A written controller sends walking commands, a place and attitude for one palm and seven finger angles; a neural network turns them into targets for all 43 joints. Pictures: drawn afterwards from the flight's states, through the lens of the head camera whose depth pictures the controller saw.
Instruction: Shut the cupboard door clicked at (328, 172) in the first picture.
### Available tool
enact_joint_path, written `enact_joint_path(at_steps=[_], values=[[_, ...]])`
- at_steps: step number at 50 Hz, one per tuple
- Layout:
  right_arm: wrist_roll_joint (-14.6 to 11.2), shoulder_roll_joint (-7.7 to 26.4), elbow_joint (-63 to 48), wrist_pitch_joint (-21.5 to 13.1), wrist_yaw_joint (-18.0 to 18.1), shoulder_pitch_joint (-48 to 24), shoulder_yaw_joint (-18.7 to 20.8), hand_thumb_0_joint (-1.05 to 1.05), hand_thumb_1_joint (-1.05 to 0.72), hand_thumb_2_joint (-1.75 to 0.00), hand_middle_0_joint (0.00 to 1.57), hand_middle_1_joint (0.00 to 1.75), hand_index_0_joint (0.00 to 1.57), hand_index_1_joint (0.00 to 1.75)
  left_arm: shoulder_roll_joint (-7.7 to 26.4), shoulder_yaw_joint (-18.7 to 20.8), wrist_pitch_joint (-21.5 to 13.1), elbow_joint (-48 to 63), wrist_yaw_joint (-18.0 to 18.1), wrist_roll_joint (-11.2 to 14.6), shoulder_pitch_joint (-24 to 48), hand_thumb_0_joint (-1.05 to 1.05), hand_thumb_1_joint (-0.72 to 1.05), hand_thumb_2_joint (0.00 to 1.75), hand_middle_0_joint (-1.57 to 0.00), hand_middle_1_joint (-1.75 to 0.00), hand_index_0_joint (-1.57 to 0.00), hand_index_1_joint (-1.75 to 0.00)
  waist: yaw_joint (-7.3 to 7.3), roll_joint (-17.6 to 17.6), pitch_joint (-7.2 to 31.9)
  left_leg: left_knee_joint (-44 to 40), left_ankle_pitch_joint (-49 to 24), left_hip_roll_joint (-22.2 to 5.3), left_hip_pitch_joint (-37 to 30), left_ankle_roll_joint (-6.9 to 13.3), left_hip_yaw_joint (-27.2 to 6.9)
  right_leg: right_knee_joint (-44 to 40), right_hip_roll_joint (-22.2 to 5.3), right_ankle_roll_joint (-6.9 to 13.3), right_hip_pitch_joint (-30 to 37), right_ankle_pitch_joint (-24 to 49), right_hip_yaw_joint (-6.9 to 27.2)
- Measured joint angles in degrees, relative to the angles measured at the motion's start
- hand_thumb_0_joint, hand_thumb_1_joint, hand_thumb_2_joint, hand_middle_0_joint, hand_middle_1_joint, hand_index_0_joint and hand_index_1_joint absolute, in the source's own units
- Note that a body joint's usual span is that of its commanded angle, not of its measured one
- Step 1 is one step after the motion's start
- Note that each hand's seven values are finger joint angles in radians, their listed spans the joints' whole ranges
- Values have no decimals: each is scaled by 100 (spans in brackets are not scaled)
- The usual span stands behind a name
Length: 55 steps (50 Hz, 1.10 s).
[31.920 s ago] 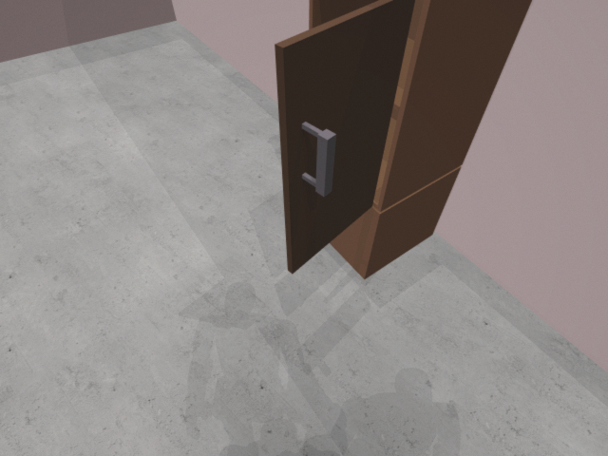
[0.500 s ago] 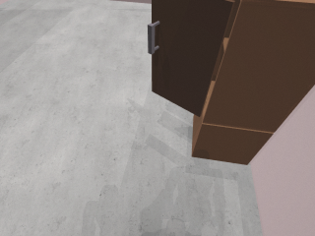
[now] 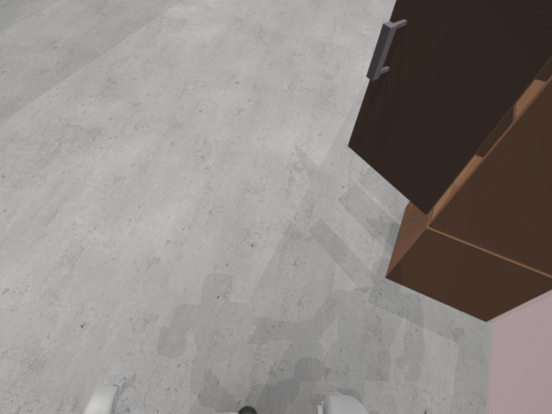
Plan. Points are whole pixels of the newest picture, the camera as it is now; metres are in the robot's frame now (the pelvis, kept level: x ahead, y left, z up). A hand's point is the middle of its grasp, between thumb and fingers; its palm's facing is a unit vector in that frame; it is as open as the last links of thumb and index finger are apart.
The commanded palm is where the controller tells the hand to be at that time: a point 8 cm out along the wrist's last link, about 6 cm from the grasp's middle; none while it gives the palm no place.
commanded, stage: walk to a spot facing it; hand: left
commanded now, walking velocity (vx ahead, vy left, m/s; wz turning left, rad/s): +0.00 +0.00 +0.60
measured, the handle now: (386, 50) +0.90 -0.25 +0.03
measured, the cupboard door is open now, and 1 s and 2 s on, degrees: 61 61 61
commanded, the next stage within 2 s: turn to face it in 1.58 s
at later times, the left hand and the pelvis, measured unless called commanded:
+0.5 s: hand out of the picture -0.01 +0.15 -0.16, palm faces +0.34 -0.89 -0.29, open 7.4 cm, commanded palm none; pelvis +0.01 -0.06 +0.00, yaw +21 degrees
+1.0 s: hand out of the picture +0.10 +0.25 -0.15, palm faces +0.55 -0.80 -0.24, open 7.4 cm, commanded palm none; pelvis +0.11 +0.01 -0.01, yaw +36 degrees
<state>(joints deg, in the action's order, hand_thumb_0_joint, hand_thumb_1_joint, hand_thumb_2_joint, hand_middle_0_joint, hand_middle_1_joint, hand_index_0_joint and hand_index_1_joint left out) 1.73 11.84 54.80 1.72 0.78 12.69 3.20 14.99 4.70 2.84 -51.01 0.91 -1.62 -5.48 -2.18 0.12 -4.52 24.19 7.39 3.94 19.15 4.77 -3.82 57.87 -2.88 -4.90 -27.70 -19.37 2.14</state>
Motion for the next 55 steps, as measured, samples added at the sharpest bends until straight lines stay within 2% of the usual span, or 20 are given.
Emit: enact_joint_path(at_steps=[7,9,11,13,14,17,19,22,26,30,32,33,35,37,39,42,45,51,53,55], values=[[27,127,-101,109,-65,1,99,1,-90,-90,20,30,20,30,-47,-90,38,113,0,33,36,0,91,90,-20,-30,-20,-30,-77,-154,46,16,-119,151,132,-176,-576,-1062,254,73,408,-284,23],[30,180,-119,161,-76,-4,137,1,-90,-90,20,30,20,30,-87,-123,20,151,4,56,-27,0,91,90,-20,-30,-20,-30,-67,-222,57,91,-116,207,207,-258,-739,-1648,350,142,669,-260,11],[-2,211,-142,217,-90,12,182,1,-90,-90,20,30,20,30,-80,-155,-40,217,2,62,-195,0,91,90,-20,-30,-20,-30,-4,-201,127,310,-16,322,357,-359,-820,-2627,352,252,1103,-71,-6],[-28,263,-123,251,-99,-62,251,1,-90,-90,20,30,20,30,-108,-158,-84,191,50,18,-352,0,91,90,-20,-30,-20,-30,98,-208,123,1331,1016,371,778,-530,-650,-2889,317,474,1173,178,8],[-11,321,-131,266,-111,-94,284,1,-90,-90,20,30,20,30,-165,-190,-46,138,70,15,-400,0,91,90,-20,-30,-20,-30,72,-297,76,2061,1371,348,1003,-575,-543,-2849,311,511,1208,216,-98],[12,408,-192,276,-165,-101,317,1,-91,-90,20,30,20,30,-292,-218,-1,8,104,30,-588,0,91,90,-20,-30,-20,-30,19,-347,2,3685,1562,154,1367,-692,-91,-2962,158,528,1409,235,-328],[-8,404,-226,269,-206,-97,290,1,-91,-90,20,30,20,30,-333,-230,-47,-32,104,37,-691,0,90,90,-20,-30,-20,-30,-16,-282,-51,4030,1512,-55,1338,-774,126,-3011,32,527,1514,213,-465],[-33,361,-228,292,-235,-114,229,1,-91,-90,19,30,20,30,-383,-243,-136,-16,87,34,-775,0,90,90,-20,-30,-20,-30,-14,-164,-139,3759,1581,-316,1071,-847,306,-2976,-162,510,1622,111,-722],[-44,295,-170,338,-251,-286,136,1,-91,-90,19,30,20,30,-421,-247,-226,51,56,12,-877,0,90,90,-20,-30,-20,-30,124,-35,-246,2887,1766,-511,618,-827,484,-2789,-369,442,1699,-89,-1065],[-60,209,-225,271,-274,-516,57,1,-91,-90,19,30,20,30,-345,-193,-247,1,4,-18,-1050,0,90,90,-21,-30,-20,-30,281,137,-246,1868,1795,-522,133,-682,760,-2491,-562,309,1734,-359,-1376],[-46,190,-327,147,-301,-559,13,1,-91,-90,19,30,20,30,-249,-151,-235,-54,-43,3,-1221,0,90,90,-21,-30,-20,-30,327,248,-142,1048,1470,-455,-252,-550,891,-2108,-694,207,1647,-617,-1472],[-22,178,-377,55,-303,-585,9,1,-91,-90,19,30,20,30,-189,-120,-197,-107,-73,23,-1268,0,90,90,-21,-30,-20,-30,324,302,-108,1049,1078,-410,-212,-460,866,-1600,-730,170,1476,-869,-1388],[-5,114,-428,-95,-272,-595,-26,1,-91,-90,20,30,20,30,-65,-84,-37,-247,-93,9,-1259,0,90,90,-21,-30,-20,-30,363,412,-89,1326,1260,-350,-203,-343,856,-369,-615,181,997,-1247,-953],[10,67,-483,-180,-211,-451,-72,1,-91,-90,20,30,20,30,0,-47,44,-335,-115,-12,-1193,0,91,90,-20,-30,-20,-30,331,407,-7,1202,1414,-330,-358,-313,764,345,-484,191,567,-1103,-749],[19,41,-472,-232,-146,-271,-93,1,-91,-90,20,30,20,30,25,-28,33,-313,-166,-14,-1050,1,91,90,-20,-30,-20,-30,285,343,26,903,1339,-310,-564,-334,616,611,-417,166,198,-711,-616],[11,16,-338,-279,-97,10,-124,1,-90,-90,20,30,20,30,20,-35,-62,-147,-238,-4,-778,1,91,90,-20,-30,-20,-30,230,223,16,433,1178,-287,-897,-317,377,409,-390,101,-199,-227,-456],[5,-9,-157,-282,-99,288,-135,1,-90,-90,20,30,20,30,-15,-61,-136,33,-277,11,-509,1,91,90,-20,-30,-20,-30,169,123,20,86,1125,-289,-1199,-344,172,-221,-398,47,-405,124,-364],[22,-9,155,-233,-127,690,-84,1,-90,-90,20,30,21,30,-94,-115,-249,262,-337,40,-159,0,91,90,-20,-30,-20,-30,-2,-26,38,28,1513,-347,-1641,-526,-49,-1822,-231,61,-154,662,-466],[-6,22,227,-219,-132,843,-51,1,-90,-90,20,30,21,30,-106,-147,-369,338,-348,34,-156,0,91,90,-20,-30,-20,-30,-48,-81,86,470,1891,-362,-1596,-562,-161,-2374,-121,151,235,809,-550],[-65,102,336,-159,-129,795,9,1,-90,-90,20,30,20,30,-224,-183,-520,348,-290,2,-94,0,91,90,-20,-30,-20,-30,-50,-249,-3,2051,2260,-367,-1020,-407,-212,-2038,-99,417,248,716,-739]])
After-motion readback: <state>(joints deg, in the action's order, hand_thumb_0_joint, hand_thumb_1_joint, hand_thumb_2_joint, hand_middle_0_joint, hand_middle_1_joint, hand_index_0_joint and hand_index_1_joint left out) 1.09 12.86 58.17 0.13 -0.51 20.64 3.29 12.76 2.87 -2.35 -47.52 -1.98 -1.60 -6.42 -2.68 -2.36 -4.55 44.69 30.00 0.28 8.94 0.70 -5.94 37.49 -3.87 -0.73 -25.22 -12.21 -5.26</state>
